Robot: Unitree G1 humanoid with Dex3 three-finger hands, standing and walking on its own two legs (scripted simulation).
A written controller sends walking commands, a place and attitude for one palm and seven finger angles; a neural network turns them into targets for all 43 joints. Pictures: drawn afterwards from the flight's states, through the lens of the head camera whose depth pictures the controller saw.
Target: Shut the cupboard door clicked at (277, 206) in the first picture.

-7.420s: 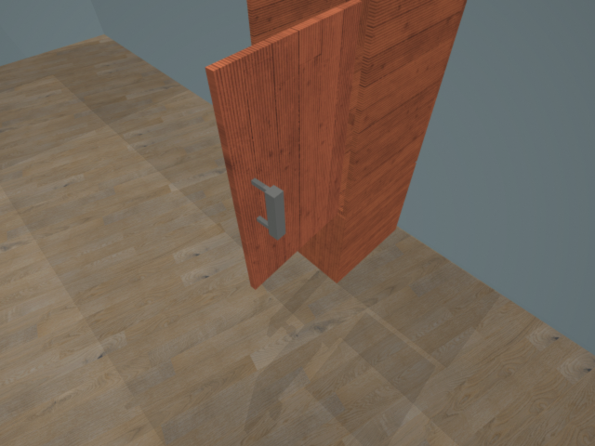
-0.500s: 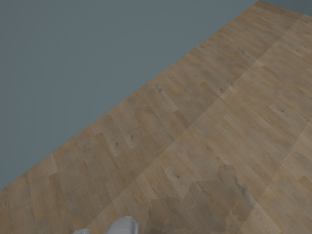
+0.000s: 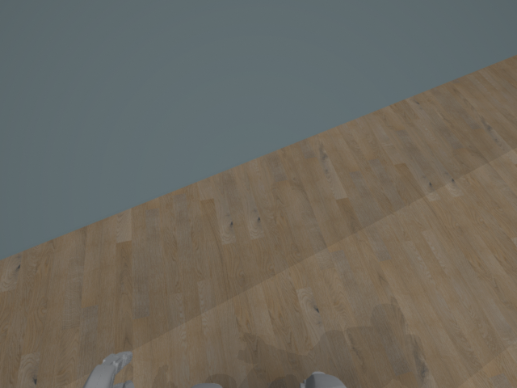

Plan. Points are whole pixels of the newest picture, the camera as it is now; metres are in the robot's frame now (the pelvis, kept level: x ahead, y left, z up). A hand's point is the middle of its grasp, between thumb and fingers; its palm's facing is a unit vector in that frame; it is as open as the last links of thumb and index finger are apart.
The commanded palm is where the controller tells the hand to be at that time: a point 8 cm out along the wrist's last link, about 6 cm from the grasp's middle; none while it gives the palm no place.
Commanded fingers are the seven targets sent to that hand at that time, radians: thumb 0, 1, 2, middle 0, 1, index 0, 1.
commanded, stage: walk to a spot facing it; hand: left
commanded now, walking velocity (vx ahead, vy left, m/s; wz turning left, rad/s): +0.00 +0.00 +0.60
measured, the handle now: out of the picture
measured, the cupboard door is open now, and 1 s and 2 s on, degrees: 94 94 94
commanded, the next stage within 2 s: none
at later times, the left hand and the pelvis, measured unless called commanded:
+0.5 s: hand out of the picture +0.00 +0.20 -0.19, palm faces +0.35 -0.90 -0.25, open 7.4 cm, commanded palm none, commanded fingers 0.00 0.90 0.90 -0.20 -0.30 -0.20 -0.30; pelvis +0.03 -0.01 -0.02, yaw +20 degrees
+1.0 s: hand out of the picture +0.05 +0.16 -0.14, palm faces +0.57 -0.77 -0.28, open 7.4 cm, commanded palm none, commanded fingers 0.00 0.90 0.90 -0.20 -0.30 -0.20 -0.30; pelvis +0.08 -0.06 +0.00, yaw +38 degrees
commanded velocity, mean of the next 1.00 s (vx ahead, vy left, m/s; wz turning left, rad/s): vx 0.00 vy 0.00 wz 0.60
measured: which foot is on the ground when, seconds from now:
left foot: down 0.00-0.08, up 0.10-0.42, down 0.44-0.84, up 0.86-1.00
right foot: up 0.00-0.06, down 0.08-0.44, up 0.46-0.82, down 0.84-1.00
